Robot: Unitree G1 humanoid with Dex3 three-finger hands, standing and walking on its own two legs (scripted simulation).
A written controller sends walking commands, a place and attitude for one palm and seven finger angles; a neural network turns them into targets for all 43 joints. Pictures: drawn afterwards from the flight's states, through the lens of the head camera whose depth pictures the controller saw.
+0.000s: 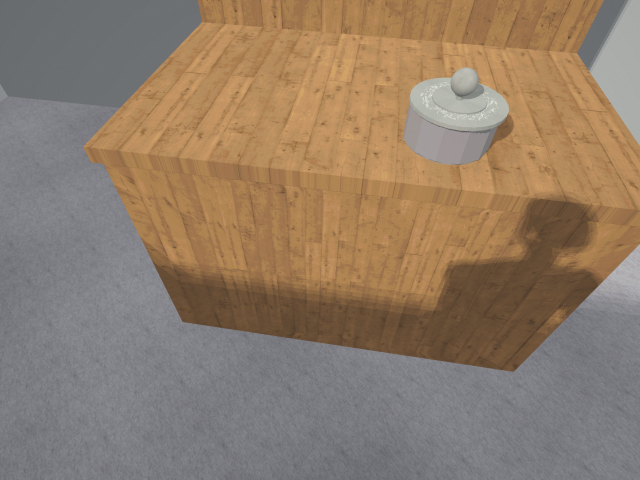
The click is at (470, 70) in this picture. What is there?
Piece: lid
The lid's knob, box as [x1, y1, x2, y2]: [450, 67, 478, 95]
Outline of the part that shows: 471,68 461,68 456,71 452,76 450,85 452,90 456,94 469,94 476,87 478,77 476,72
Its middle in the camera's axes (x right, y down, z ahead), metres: +0.27 -0.30 +0.74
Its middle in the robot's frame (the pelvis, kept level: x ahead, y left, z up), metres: +0.78 -0.23 +0.13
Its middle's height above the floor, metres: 0.90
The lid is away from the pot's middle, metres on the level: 0.00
